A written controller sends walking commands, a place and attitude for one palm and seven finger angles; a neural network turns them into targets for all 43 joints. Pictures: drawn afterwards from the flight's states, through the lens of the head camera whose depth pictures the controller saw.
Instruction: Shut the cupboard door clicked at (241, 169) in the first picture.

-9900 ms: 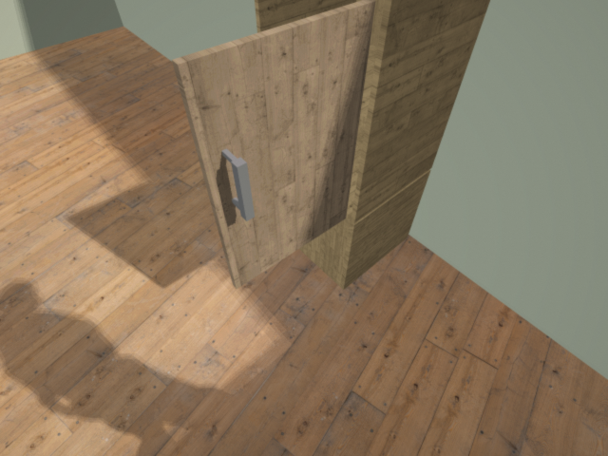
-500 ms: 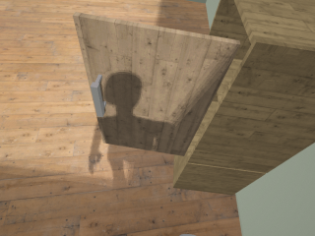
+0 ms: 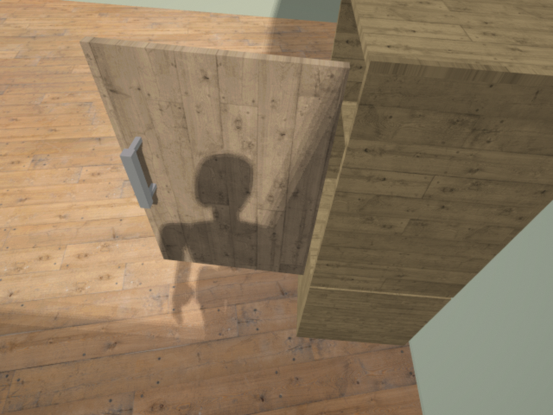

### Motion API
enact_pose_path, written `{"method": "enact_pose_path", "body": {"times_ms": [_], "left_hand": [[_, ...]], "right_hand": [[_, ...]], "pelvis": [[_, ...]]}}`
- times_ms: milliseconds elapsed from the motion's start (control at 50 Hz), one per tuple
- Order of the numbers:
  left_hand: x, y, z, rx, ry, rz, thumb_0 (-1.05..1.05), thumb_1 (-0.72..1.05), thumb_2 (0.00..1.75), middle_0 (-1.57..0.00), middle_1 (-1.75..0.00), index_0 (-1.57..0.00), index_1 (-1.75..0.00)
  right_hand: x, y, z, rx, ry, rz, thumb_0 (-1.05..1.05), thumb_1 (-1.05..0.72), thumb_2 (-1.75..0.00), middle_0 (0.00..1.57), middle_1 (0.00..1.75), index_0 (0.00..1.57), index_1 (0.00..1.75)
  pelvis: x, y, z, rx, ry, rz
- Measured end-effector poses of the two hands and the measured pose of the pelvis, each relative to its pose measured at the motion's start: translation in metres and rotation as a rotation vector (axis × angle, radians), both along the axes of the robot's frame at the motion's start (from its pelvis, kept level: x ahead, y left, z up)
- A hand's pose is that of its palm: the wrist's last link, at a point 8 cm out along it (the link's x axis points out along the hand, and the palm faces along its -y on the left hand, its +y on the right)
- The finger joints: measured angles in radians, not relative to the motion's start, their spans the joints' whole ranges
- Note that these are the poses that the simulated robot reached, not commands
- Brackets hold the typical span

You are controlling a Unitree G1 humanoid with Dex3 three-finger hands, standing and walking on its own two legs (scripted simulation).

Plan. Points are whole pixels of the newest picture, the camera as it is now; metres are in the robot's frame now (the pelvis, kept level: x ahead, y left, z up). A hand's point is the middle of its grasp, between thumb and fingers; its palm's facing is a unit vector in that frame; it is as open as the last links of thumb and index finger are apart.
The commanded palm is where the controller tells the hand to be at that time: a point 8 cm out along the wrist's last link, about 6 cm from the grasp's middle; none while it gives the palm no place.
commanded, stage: come to a stop and stand still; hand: left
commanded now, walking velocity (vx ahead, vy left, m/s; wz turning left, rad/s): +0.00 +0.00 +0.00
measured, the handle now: (141, 173) +0.52 +0.28 +0.02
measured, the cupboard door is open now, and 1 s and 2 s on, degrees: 88 88 88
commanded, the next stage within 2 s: look again from close up in 0.90 s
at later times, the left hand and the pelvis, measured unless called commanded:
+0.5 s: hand out of the picture +0.01 +0.14 -0.17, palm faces +0.02 -0.99 -0.16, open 7.4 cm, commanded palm none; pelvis +0.02 -0.02 +0.01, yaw +0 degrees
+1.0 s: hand out of the picture +0.05 +0.16 -0.17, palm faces +0.01 -0.98 -0.19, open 7.4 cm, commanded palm none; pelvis +0.05 -0.02 +0.01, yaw -1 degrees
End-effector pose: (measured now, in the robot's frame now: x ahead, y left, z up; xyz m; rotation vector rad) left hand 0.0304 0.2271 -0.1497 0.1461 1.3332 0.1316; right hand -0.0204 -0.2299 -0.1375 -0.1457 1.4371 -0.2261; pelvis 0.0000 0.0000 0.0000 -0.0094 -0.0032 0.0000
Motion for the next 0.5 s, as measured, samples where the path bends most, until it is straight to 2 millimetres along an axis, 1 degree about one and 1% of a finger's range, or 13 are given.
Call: {"method": "enact_pose_path", "body": {"times_ms": [80,180,280,380,500], "left_hand": [[-0.008,-0.006,0.003,-0.002,0.023,0.01,0.01,0.94,0.9,-0.2,-0.3,-0.2,-0.3],[-0.021,-0.012,0.009,0.0,0.059,0.018,0.01,0.93,0.9,-0.2,-0.3,-0.2,-0.3],[-0.03,-0.02,0.01,-0.003,0.095,0.02,0.01,0.92,0.9,-0.2,-0.3,-0.2,-0.3],[-0.029,-0.028,0.009,-0.014,0.107,0.024,0.01,0.91,0.9,-0.2,-0.3,-0.2,-0.3],[-0.022,-0.035,0.007,-0.019,0.106,0.023,0.01,0.91,0.9,-0.2,-0.3,-0.2,-0.3]], "right_hand": [[0.011,0.008,0.0,0.028,-0.014,0.021,0.0,-0.91,-0.9,0.2,0.3,0.19,0.29],[0.018,0.002,-0.002,0.037,-0.01,0.032,0.01,-0.93,-0.9,0.2,0.3,0.2,0.29],[0.025,-0.004,-0.002,0.039,-0.021,0.032,0.01,-0.92,-0.9,0.2,0.3,0.2,0.29],[0.032,-0.009,-0.001,0.034,-0.022,0.036,0.0,-0.92,-0.9,0.2,0.3,0.2,0.29],[0.039,-0.012,0.0,0.03,-0.015,0.038,0.0,-0.91,-0.9,0.2,0.3,0.19,0.29]], "pelvis": [[0.0,-0.005,0.004,0.004,0.0,-0.002],[0.002,-0.008,0.006,0.01,0.002,-0.002],[0.008,-0.013,0.008,0.015,0.003,-0.007],[0.014,-0.017,0.008,0.017,0.002,-0.008],[0.022,-0.02,0.007,0.018,0.004,-0.008]]}}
